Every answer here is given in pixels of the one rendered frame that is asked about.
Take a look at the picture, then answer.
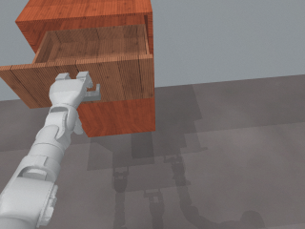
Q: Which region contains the robot left upper arm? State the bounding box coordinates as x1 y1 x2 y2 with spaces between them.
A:
0 177 58 229

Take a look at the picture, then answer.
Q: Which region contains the robot left hand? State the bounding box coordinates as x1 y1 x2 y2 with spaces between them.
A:
49 71 93 135

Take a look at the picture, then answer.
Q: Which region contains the drawer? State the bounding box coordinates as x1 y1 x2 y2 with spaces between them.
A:
0 24 154 109

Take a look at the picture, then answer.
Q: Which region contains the cabinet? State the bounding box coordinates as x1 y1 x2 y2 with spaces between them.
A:
14 0 155 137

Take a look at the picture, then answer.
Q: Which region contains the robot left forearm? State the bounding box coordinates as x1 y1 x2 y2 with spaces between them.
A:
0 103 77 208

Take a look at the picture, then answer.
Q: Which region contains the handle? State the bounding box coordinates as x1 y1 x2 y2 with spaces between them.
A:
82 84 101 102

